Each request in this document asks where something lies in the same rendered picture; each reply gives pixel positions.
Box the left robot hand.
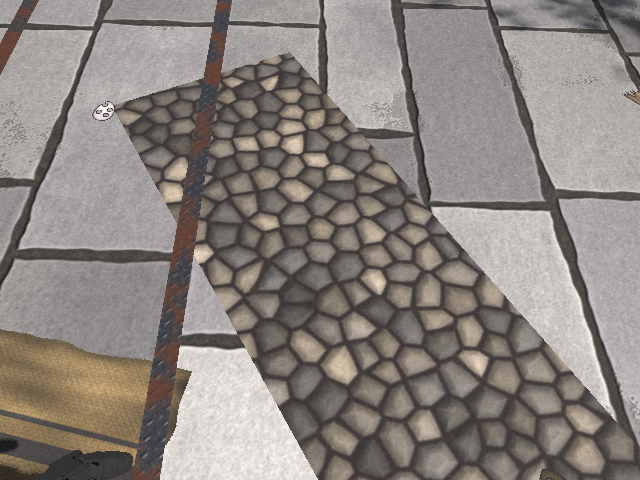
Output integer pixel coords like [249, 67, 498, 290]
[34, 450, 133, 480]

